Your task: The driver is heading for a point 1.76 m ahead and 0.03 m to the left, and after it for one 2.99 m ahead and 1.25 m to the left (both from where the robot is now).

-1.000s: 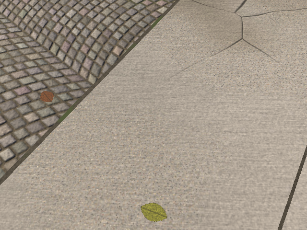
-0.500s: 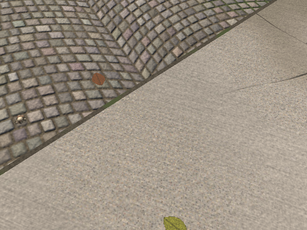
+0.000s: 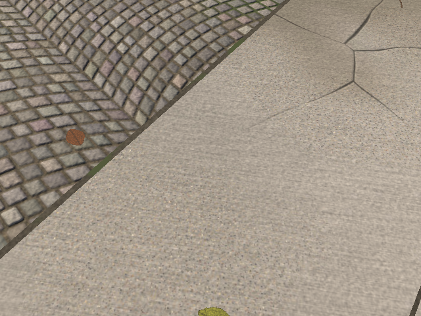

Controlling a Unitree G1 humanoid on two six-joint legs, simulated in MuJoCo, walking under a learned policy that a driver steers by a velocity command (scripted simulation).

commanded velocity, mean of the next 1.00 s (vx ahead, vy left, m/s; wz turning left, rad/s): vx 0.16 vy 0.00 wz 0.09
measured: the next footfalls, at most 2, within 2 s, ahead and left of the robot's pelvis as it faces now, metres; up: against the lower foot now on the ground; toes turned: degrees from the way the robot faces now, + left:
right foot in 0.30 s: +0.02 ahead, -0.16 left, +0.00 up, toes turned -11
left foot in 0.94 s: +0.17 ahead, +0.13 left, +0.00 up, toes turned +13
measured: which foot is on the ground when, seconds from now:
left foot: down 0.00-0.30, up 0.32-0.92, down 0.94-1.00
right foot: up 0.00-0.28, down 0.30-0.94, up 0.96-1.00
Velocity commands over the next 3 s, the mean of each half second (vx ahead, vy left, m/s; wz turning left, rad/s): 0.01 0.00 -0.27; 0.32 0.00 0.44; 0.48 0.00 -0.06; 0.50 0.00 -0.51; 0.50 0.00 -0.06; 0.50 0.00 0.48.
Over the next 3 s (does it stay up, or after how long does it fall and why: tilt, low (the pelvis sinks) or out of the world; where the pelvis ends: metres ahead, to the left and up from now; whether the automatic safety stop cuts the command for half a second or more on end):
stays up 1.21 0.07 -0.02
